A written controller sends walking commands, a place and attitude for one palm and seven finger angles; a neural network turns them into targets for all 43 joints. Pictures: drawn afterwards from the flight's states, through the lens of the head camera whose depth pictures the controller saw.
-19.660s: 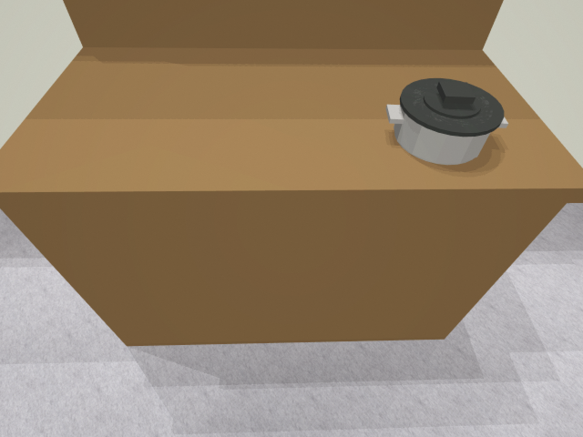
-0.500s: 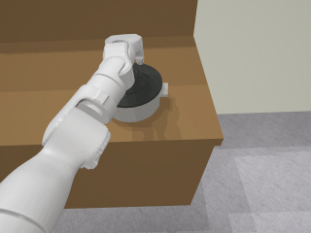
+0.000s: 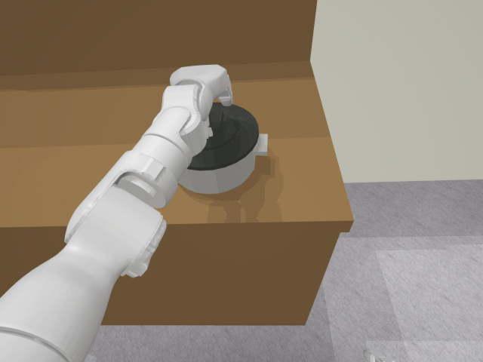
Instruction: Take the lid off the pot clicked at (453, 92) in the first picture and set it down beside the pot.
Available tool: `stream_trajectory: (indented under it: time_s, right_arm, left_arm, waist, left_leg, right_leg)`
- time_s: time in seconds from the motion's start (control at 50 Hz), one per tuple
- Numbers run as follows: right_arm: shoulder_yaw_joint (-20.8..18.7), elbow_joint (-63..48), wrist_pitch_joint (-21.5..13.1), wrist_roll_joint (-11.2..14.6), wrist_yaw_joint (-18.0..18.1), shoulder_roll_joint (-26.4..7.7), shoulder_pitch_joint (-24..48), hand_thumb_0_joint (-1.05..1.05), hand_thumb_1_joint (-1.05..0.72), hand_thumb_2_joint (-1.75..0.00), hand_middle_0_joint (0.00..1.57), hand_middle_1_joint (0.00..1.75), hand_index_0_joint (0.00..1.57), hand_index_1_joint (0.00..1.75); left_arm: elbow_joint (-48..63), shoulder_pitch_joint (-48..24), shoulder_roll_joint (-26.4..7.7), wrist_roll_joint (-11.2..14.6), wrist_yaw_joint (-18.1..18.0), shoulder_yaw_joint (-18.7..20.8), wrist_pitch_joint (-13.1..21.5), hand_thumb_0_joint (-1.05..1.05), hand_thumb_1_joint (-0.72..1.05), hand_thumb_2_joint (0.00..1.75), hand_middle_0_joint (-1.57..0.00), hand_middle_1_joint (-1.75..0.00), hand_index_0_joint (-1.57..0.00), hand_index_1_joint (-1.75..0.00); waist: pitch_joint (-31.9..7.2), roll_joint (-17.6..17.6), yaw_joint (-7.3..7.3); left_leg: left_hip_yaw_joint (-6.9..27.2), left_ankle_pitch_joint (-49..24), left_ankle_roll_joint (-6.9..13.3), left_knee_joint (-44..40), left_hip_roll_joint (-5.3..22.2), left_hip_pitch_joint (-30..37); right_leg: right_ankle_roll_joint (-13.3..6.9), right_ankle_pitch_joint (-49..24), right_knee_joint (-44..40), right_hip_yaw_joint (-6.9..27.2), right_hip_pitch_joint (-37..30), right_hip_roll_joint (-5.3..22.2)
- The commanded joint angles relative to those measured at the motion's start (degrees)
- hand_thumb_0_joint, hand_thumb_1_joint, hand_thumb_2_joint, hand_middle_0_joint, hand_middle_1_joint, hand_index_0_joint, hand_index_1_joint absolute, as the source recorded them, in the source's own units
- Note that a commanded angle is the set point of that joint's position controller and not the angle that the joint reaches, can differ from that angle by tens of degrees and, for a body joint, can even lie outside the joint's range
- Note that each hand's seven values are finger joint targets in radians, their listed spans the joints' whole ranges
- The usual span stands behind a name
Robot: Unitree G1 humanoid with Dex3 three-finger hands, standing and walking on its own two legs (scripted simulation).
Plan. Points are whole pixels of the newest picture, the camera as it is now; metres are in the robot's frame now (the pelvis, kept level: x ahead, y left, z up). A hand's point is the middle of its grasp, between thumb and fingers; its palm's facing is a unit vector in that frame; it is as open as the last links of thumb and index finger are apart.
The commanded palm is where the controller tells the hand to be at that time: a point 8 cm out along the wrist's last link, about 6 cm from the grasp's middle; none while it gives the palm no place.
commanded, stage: raise the hand to come down again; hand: left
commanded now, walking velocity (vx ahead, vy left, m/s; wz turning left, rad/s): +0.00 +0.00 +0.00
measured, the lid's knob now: (207, 122) +0.51 +0.04 +0.13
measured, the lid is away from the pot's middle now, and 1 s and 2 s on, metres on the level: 0.00 0.00 0.00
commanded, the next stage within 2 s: move the open hand above the knob in 0.88 s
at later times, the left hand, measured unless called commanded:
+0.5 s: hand (199, 106) +0.48 +0.04 +0.19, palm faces -0.23 -0.01 -0.97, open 10.2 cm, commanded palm +0.47 +0.04 +0.25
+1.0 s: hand (205, 102) +0.48 +0.03 +0.20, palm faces -0.23 +0.00 -0.97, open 10.2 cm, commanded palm +0.48 +0.04 +0.26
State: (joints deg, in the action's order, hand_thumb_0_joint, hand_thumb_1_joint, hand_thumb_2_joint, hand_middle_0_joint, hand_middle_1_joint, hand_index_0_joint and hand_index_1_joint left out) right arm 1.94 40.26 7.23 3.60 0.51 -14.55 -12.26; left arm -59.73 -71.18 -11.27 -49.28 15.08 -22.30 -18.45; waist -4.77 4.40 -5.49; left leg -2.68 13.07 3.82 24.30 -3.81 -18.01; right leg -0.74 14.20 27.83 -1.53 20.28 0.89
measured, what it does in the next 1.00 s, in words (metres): stands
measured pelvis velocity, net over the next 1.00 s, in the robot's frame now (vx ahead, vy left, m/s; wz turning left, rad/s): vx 0.00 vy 0.00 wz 0.01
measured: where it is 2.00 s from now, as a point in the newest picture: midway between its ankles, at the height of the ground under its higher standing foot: outside the picture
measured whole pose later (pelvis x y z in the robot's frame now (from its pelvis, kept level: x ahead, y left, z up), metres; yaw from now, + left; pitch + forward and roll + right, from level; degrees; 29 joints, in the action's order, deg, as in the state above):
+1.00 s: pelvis +0.00 +0.00 +0.00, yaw +1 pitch +7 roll +1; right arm 1.5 41.0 6.9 3.3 -0.1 -15.2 -12.8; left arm -58.1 -74.0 -11.7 -49.4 17.8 -23.0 -18.3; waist -4.0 4.4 -5.1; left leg -1.9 12.7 3.8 23.1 -4.1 -17.0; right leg -0.8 14.2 26.8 -2.2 19.1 1.1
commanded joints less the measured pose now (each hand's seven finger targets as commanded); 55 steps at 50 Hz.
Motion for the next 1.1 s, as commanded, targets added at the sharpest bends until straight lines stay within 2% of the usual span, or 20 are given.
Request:
stream_trajectory:
  time_s: [0.0,0.02,0.08,0.16,0.22,0.28,0.32,0.36,0.42,0.58,0.62,0.66,0.78,0.82,0.92,0.96,1.0,1.02,1.04,1.08]
  right_arm:
    - [-2.39,-6.62,-2.07,0.07,-0.18,-6.67,1.9,0.0,-0.9,-0.9,0.2,0.3,0.2,0.3]
    - [-2.56,-7.09,-2.07,0.02,-0.38,-6.63,1.95,0.0,-0.9,-0.9,0.2,0.3,0.2,0.3]
    - [-2.49,-6.39,-2.11,-0.18,-0.27,-6.79,1.94,0.0,-0.9,-0.9,0.2,0.3,0.2,0.3]
    - [-2.28,-6.43,-2.02,-0.08,-0.17,-6.65,2.8,0.0,-0.9,-0.9,0.2,0.3,0.2,0.3]
    - [-2.7,-7.15,-2.13,-0.05,-0.64,-6.45,3.05,0.0,-0.9,-0.9,0.2,0.3,0.2,0.3]
    - [-2.28,-7.06,-1.82,-0.15,-0.24,-6.95,3.41,0.0,-0.9,-0.9,0.2,0.3,0.2,0.3]
    - [-2.65,-7.96,-2.04,0.02,-0.52,-6.34,3.7,0.0,-0.9,-0.9,0.2,0.3,0.2,0.3]
    - [-2.55,-6.59,-1.43,0.14,-0.73,-6.77,3.43,0.0,-0.9,-0.9,0.2,0.3,0.2,0.3]
    - [-2.64,-7.3,-1.56,0.11,-0.89,-6.84,3.57,0.0,-0.9,-0.9,0.2,0.3,0.2,0.3]
    - [-2.33,-6.04,-1.76,-0.08,-0.84,-6.82,3.42,0.0,-0.9,-0.9,0.2,0.3,0.2,0.3]
    - [-2.46,-6.27,-1.6,-0.05,-0.99,-6.74,3.33,0.0,-0.9,-0.9,0.2,0.3,0.2,0.3]
    - [-2.22,-5.54,-1.14,-0.03,-0.85,-7.2,3.34,0.0,-0.9,-0.9,0.2,0.3,0.2,0.3]
    - [-2.1,-6.42,-1.61,-0.24,-0.53,-6.96,2.97,0.0,-0.9,-0.9,0.2,0.3,0.2,0.3]
    - [-2.37,-6.52,-1.73,-0.19,-0.5,-6.99,2.49,0.0,-0.9,-0.9,0.2,0.3,0.2,0.3]
    - [-2.74,-6.6,-2.52,-0.19,-0.76,-6.78,2.01,0.0,-0.9,-0.9,0.2,0.3,0.2,0.3]
    - [-2.49,-5.31,-2.44,-0.35,-0.38,-7.36,1.2,0.0,-0.9,-0.9,0.2,0.3,0.2,0.3]
    - [-2.01,-4.95,-2.45,0.05,-0.15,-7.36,1.36,0.0,-0.9,-0.9,0.2,0.3,0.2,0.3]
    - [-2.34,-5.73,-2.94,-0.12,-0.2,-7.14,1.2,0.0,-0.9,-0.9,0.2,0.3,0.2,0.3]
    - [-2.51,-5.88,-3.61,-0.56,-0.27,-7.05,1.16,0.0,-0.9,-0.9,0.2,0.3,0.2,0.3]
    - [-2.56,-5.68,-3.56,-0.61,-0.31,-6.94,1.01,0.0,-0.9,-0.9,0.2,0.3,0.2,0.3]
  left_arm:
    - [11.8,-31.07,-9.95,-1.66,-2.02,2.75,0.91,0.0,-0.25,1.27,-0.8,-0.08,-0.8,-0.08]
    - [12.65,-30.8,-8.14,-0.76,-1.71,1.99,1.42,0.0,-0.25,1.27,-0.8,-0.08,-0.8,-0.08]
    - [13.73,-32.63,-13.17,-1.24,-2.44,5.51,1.1,0.0,-0.25,1.28,-0.8,-0.08,-0.8,-0.08]
    - [13.31,-31.98,-13.94,-2.24,-2.56,5.33,0.72,0.0,-0.25,1.28,-0.8,-0.08,-0.8,-0.08]
    - [14.34,-30.96,-9.48,-0.91,-1.6,2.8,0.53,0.0,-0.25,1.29,-0.8,-0.08,-0.8,-0.08]
    - [15.04,-32.11,-15.44,-1.34,-0.82,6.45,0.14,0.0,-0.26,1.3,-0.81,-0.08,-0.81,-0.08]
    - [17.96,-32.7,-11.31,-1.26,0.21,2.76,1.29,0.0,-0.26,1.3,-0.81,-0.08,-0.81,-0.08]
    - [13.93,-30.76,-11.83,-2.12,0.66,3.08,0.49,0.0,-0.26,1.3,-0.81,-0.08,-0.81,-0.08]
    - [16.16,-30.89,-10.8,0.06,1.08,3.28,1.0,0.0,-0.26,1.3,-0.81,-0.08,-0.81,-0.08]
    - [15.02,-35.04,-13.91,-1.54,0.25,5.05,0.24,0.0,-0.26,1.31,-0.81,-0.08,-0.81,-0.08]
    - [13.88,-33.83,-9.71,-0.83,0.49,2.51,0.11,0.0,-0.27,1.31,-0.81,-0.08,-0.81,-0.08]
    - [9.87,-32.22,-11.25,-1.8,0.5,3.6,-1.16,0.0,-0.27,1.32,-0.81,-0.08,-0.81,-0.08]
    - [12.52,-35.2,-13.7,-2.42,0.76,4.74,-0.16,0.0,-0.27,1.33,-0.81,-0.08,-0.81,-0.08]
    - [11.81,-34.75,-9.98,-1.23,0.68,2.99,0.11,0.0,-0.27,1.33,-0.81,-0.08,-0.81,-0.08]
    - [13.7,-36.4,-8.59,-0.82,0.44,2.0,1.01,0.0,-0.27,1.33,-0.81,-0.08,-0.81,-0.08]
    - [9.72,-35.85,-13.18,-1.68,-0.24,5.47,-0.01,0.0,-0.27,1.33,-0.81,-0.08,-0.81,-0.08]
    - [7.9,-36.57,-11.1,-1.92,-0.68,3.32,-1.03,0.0,-0.27,1.33,-0.81,-0.08,-0.81,-0.08]
    - [12.74,-39.32,-9.21,-0.91,-0.8,2.52,0.15,0.0,-0.27,1.33,-0.81,-0.08,-0.81,-0.08]
    - [13.9,-40.16,-13.59,-2.17,-1.11,5.15,0.71,0.0,-0.27,1.33,-0.81,-0.08,-0.81,-0.08]
    - [10.76,-36.78,-13.23,-3.04,-1.1,4.81,0.18,0.0,-0.27,1.33,-0.81,-0.08,-0.81,-0.08]
  waist:
    - [-21.17,-9.88,-0.33]
    - [-21.12,-9.3,-0.37]
    - [-22.18,-10.22,0.09]
    - [-21.83,-10.52,0.39]
    - [-22.65,-9.4,0.25]
    - [-23.89,-10.94,0.76]
    - [-24.86,-9.26,0.18]
    - [-21.57,-9.77,-0.02]
    - [-22.15,-9.36,0.23]
    - [-22.21,-9.35,0.31]
    - [-21.53,-9.59,-0.15]
    - [-19.05,-11.44,-0.2]
    - [-22.22,-10.09,0.14]
    - [-20.73,-10.76,-0.44]
    - [-22.93,-8.78,-0.59]
    - [-20.66,-10.91,-0.47]
    - [-18.22,-10.64,-1.04]
    - [-20.71,-8.48,-1.04]
    - [-24.54,-8.98,-0.27]
    - [-24.43,-9.19,0.02]
  left_leg:
    - [3.74,-16.9,0.44,-0.93,0.99,9.64]
    - [3.82,-18.03,0.48,-0.74,0.9,9.74]
    - [3.38,-16.69,0.51,-0.97,0.76,9.6]
    - [2.97,-17.29,0.62,-1.11,0.71,8.18]
    - [3.19,-20.0,0.68,-0.42,0.44,9.41]
    - [2.74,-18.57,0.86,-0.82,0.1,8.22]
    - [3.14,-21.96,1.09,-0.05,0.13,10.09]
    - [3.15,-21.28,0.78,-0.16,0.39,9.84]
    - [3.55,-20.84,0.8,-0.38,0.15,10.28]
    - [3.74,-19.1,0.5,-0.8,0.31,10.49]
    - [3.98,-19.67,0.47,-0.62,0.26,10.35]
    - [3.59,-16.66,0.35,-1.25,0.45,8.6]
    - [3.84,-17.98,0.44,-1.38,0.42,9.32]
    - [4.17,-18.44,0.51,-1.24,0.47,9.3]
    - [4.95,-21.02,0.5,-0.55,0.79,12.56]
    - [4.26,-15.93,0.4,-1.59,0.7,9.91]
    - [3.98,-13.8,0.34,-2.22,0.5,7.89]
    - [4.38,-15.47,0.4,-1.94,0.54,9.84]
    - [4.85,-17.23,0.4,-1.33,0.69,11.48]
    - [4.3,-18.98,0.37,-1.14,0.74,11.14]
  right_leg:
    - [-1.46,-20.99,-1.68,0.59,-8.81,-1.15]
    - [-1.59,-21.65,-1.97,0.53,-8.8,-0.93]
    - [-1.36,-22.41,-1.89,0.85,-10.65,-1.04]
    - [-1.44,-24.57,-1.79,1.1,-12.31,-0.7]
    - [-1.53,-26.02,-1.79,0.8,-12.11,-0.67]
    - [-1.14,-27.77,-1.69,1.54,-15.11,-0.46]
    - [-1.35,-29.35,-1.71,1.34,-14.43,-0.27]
    - [-1.36,-27.82,-1.83,0.9,-11.95,-0.7]
    - [-1.49,-26.92,-2.11,0.71,-12.3,-0.56]
    - [-1.65,-25.11,-1.85,0.71,-11.54,-0.8]
    - [-1.78,-24.72,-2.01,0.36,-10.43,-0.66]
    - [-1.64,-22.72,-2.25,0.22,-9.68,-0.92]
    - [-1.63,-23.79,-1.99,0.68,-11.67,-0.71]
    - [-1.77,-23.16,-2.34,0.2,-10.12,-0.78]
    - [-1.79,-22.67,-2.25,0.17,-8.67,-0.9]
    - [-1.65,-20.5,-2.65,0.25,-9.06,-1.18]
    - [-1.64,-19.43,-2.79,0.22,-7.92,-1.2]
    - [-1.81,-20.0,-2.69,0.09,-8.18,-0.87]
    - [-1.78,-21.42,-2.06,0.64,-10.32,-1.02]
    - [-1.77,-22.92,-1.97,0.68,-10.81,-0.98]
